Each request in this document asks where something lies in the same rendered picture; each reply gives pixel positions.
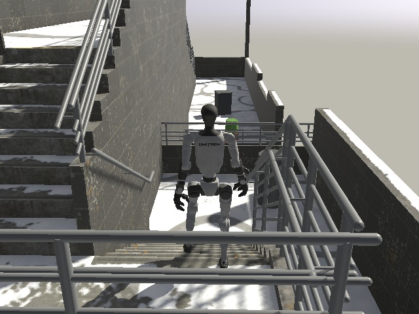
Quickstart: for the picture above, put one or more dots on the stairs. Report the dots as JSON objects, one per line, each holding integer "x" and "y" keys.
{"x": 35, "y": 186}
{"x": 177, "y": 250}

